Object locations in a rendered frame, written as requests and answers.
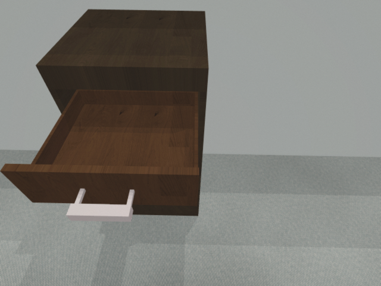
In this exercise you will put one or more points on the handle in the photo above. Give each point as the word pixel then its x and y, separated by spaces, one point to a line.
pixel 101 212

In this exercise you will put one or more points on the cabinet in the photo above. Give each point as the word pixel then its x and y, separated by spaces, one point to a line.
pixel 133 50

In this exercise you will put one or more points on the drawer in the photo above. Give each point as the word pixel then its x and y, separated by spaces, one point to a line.
pixel 111 141

